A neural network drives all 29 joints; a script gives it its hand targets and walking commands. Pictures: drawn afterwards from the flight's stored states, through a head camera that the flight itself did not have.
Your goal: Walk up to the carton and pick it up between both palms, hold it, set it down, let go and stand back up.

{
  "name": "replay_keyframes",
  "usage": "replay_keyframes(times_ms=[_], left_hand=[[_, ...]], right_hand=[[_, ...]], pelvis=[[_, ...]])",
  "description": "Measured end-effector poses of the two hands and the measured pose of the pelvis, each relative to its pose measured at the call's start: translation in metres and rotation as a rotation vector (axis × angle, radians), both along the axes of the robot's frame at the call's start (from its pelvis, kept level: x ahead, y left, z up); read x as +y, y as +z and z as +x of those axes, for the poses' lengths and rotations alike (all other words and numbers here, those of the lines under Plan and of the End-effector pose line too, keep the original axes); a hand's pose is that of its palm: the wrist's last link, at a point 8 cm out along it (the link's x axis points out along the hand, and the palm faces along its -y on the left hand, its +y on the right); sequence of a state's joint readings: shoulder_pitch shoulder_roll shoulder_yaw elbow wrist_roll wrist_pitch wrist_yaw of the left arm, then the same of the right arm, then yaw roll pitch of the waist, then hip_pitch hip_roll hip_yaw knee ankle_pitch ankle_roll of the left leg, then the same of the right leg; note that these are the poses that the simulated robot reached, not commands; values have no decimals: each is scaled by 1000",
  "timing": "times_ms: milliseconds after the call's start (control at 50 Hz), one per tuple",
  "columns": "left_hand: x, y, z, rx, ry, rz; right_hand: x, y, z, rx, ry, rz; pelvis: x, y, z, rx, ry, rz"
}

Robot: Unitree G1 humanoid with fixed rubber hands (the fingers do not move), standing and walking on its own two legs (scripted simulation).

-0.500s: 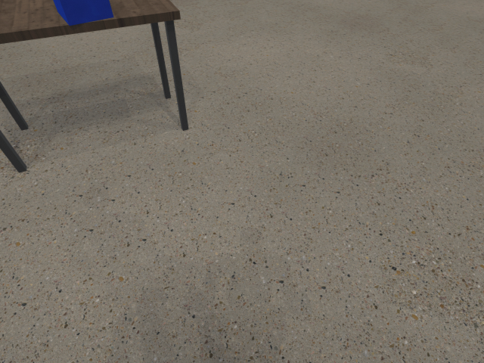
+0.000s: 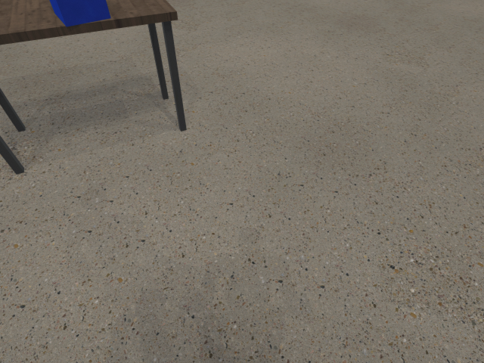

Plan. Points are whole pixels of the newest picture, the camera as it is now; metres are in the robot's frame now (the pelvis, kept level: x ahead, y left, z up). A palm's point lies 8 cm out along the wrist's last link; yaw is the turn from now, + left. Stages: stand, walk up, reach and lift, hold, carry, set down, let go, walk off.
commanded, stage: stand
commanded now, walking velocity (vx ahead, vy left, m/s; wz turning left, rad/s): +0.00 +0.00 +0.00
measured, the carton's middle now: out of the picture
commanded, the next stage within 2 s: walk up in 0.34 s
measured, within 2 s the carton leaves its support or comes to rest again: neither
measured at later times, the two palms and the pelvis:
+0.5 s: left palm out of the picture +0.07 +0.26 -0.10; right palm out of the picture +0.06 -0.26 -0.10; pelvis +0.00 +0.00 +0.00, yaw -1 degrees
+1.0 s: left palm out of the picture +0.11 +0.42 -0.13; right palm out of the picture +0.16 -0.12 -0.11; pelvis +0.10 +0.14 -0.01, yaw +12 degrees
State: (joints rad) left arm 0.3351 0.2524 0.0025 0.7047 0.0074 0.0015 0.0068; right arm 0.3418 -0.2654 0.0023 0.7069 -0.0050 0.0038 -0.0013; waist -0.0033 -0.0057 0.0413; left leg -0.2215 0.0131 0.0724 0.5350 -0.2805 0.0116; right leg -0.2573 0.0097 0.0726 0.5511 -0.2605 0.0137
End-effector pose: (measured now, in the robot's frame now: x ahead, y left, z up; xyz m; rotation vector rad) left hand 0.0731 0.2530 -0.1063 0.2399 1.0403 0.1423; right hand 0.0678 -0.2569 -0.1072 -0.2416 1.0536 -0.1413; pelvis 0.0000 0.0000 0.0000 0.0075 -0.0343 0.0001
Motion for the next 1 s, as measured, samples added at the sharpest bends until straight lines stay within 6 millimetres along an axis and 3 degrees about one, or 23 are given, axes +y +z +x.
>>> replay_keyframes(times_ms=[580, 640, 700, 780, 840, 880, 920, 1000], left_hand=[[12, 4, 1, -20, -24, 20], [26, 7, -9, -45, 31, 42], [47, 9, -26, -13, 97, 56], [83, 2, -41, 38, 167, 56], [117, -14, -41, 69, 211, 52], [141, -32, -35, 93, 212, 52], [158, -43, -20, 115, 201, 39], [169, -27, 35, 52, 166, 6]], right_hand=[[-1, 2, -6, 28, 39, -12], [5, 3, 2, 84, 105, -25], [17, 9, 23, 90, 153, -27], [46, 15, 58, 57, 185, -19], [75, 15, 85, 16, 204, -33], [90, 4, 99, -29, 210, -64], [104, -7, 100, -18, 179, -78], [133, -6, 91, 86, 153, -59]], pelvis=[[6, 0, 3, 16, 25, -12], [15, 2, 8, 31, 73, -19], [31, 7, 15, 28, 111, -25], [58, 6, 32, 10, 163, -22], [85, -3, 50, -5, 195, -20], [108, -21, 61, -9, 207, -28], [121, -30, 70, -13, 215, -5], [136, -15, 95, -7, 217, 14]])
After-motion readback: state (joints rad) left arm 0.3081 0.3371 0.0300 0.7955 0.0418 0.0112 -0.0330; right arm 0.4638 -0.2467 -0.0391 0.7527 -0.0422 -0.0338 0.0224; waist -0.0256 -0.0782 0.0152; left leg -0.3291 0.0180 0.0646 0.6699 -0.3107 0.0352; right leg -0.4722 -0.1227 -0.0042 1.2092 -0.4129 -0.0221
